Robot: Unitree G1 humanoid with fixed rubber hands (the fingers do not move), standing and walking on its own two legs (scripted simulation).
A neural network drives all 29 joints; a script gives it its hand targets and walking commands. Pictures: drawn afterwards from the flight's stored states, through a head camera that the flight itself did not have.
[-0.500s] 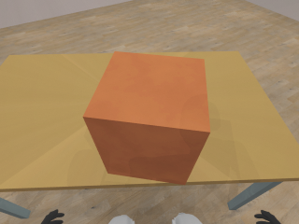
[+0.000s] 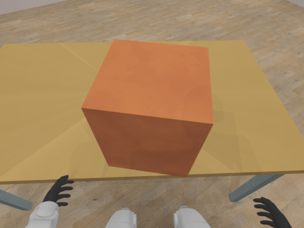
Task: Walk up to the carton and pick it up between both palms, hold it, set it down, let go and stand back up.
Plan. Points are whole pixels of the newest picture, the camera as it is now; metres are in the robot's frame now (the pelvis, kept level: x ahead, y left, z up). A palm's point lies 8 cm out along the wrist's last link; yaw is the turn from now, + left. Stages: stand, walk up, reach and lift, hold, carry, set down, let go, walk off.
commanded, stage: reach and lift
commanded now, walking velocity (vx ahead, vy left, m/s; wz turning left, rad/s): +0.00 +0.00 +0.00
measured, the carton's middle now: (152, 113) +0.41 +0.02 +0.04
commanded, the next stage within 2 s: none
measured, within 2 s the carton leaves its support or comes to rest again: neither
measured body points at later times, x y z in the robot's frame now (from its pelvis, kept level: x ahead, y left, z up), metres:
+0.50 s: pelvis -0.04 +0.03 +0.01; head -0.04 +0.07 +0.46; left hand +0.19 +0.29 -0.04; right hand +0.15 -0.23 -0.02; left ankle +0.04 +0.12 -0.68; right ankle +0.06 -0.13 -0.68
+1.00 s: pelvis -0.04 +0.07 +0.03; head -0.06 +0.12 +0.47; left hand +0.17 +0.30 -0.01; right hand +0.17 -0.18 +0.03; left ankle +0.04 +0.12 -0.68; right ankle +0.00 -0.10 -0.68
